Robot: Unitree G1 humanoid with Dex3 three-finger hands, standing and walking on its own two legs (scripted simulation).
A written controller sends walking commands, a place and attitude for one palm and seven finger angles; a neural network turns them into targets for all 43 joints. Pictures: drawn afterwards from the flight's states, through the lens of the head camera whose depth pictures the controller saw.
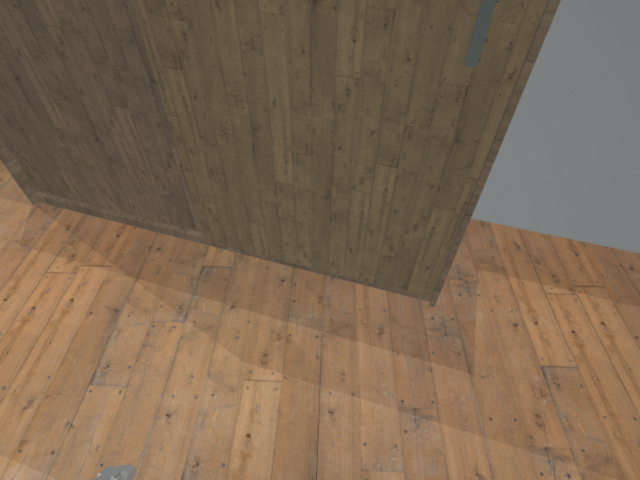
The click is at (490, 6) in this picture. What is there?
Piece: wardrobe's sliding door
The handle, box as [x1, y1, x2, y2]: [464, 0, 496, 66]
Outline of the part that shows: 496,0 482,0 464,65 476,66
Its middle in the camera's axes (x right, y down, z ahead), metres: +0.31 -0.45 +0.71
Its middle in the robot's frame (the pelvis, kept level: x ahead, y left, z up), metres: +0.87 -0.26 +0.26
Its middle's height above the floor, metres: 1.03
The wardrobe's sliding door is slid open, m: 0.00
